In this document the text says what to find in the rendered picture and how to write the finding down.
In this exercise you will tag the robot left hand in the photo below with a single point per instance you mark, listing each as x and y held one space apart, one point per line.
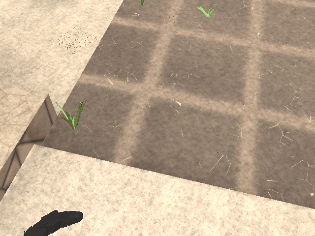
54 221

